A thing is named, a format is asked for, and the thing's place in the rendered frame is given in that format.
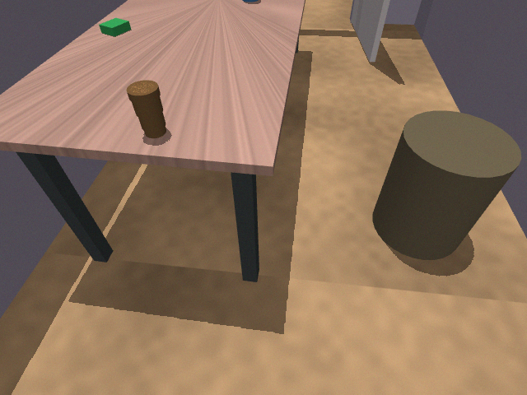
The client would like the table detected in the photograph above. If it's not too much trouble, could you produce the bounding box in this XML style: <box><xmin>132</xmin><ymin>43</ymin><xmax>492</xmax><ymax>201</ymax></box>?
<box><xmin>0</xmin><ymin>0</ymin><xmax>305</xmax><ymax>282</ymax></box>

